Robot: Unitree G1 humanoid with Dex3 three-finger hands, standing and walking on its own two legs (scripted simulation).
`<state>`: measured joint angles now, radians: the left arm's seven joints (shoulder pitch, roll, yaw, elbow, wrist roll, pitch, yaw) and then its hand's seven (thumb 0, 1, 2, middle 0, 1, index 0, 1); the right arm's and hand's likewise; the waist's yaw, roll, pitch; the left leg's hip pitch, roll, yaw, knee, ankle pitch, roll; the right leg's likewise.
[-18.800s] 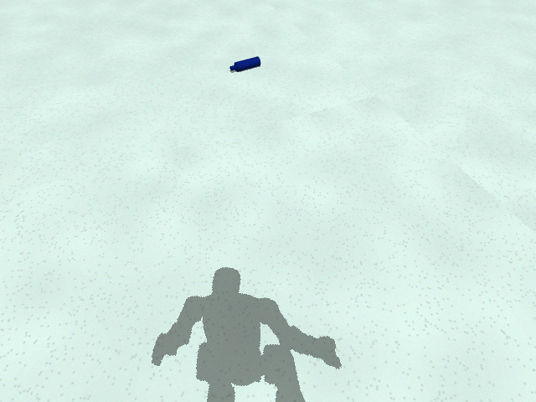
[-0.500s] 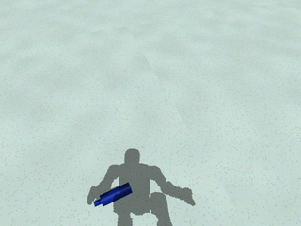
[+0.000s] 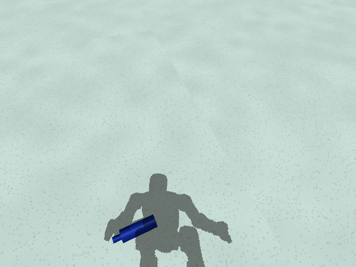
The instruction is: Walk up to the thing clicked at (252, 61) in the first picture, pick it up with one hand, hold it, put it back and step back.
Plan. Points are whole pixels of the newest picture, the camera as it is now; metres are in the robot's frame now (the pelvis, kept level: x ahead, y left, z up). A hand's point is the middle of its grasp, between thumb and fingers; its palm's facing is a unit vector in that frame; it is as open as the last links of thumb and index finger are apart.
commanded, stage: rise first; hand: left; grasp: from above
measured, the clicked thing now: (134, 230) +0.39 +0.24 -0.75
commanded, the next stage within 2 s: none
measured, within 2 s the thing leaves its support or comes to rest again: neither
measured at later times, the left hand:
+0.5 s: hand out of the picture +0.13 +0.26 -0.21, palm faces -0.10 -0.90 -0.42, open 13.1 cm
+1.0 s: hand out of the picture +0.12 +0.28 -0.30, palm faces -0.29 -0.73 -0.62, open 14.3 cm
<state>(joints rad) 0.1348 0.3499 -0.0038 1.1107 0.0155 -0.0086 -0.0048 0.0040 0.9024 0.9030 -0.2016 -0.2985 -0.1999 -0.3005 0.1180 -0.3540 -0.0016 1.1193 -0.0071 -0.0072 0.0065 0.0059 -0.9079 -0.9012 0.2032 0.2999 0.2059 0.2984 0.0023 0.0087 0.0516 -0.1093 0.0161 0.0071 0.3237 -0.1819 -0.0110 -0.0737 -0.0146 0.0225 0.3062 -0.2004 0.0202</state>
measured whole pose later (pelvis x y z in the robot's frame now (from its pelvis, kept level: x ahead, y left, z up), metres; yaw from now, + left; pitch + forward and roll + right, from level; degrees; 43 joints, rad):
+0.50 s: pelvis -0.01 +0.00 -0.05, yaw +0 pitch +12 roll -1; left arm 0.05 0.31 0.15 0.86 0.21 0.14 0.01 0.00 -0.32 0.96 -0.11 -1.03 -0.11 -1.02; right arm 0.25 -0.26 -0.04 0.65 0.02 -0.07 0.00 0.01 -0.95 -0.91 0.20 0.30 0.21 0.30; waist -0.02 0.01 -0.07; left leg -0.69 0.03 -0.01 0.88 -0.41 -0.01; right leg -0.64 0.00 0.01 0.85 -0.43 0.02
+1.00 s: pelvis -0.03 +0.00 -0.15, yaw +0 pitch +25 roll -2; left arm 0.12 0.34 0.13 0.60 0.46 0.15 0.10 0.00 -0.59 0.96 -0.10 -1.09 -0.10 -1.09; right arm 0.14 -0.25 -0.02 0.56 -0.01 -0.17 0.00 0.01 -0.96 -0.91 0.20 0.30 0.21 0.30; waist -0.02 0.01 -0.17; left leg -1.25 0.02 -0.04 1.40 -0.59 -0.01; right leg -1.19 0.00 0.00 1.38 -0.63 0.02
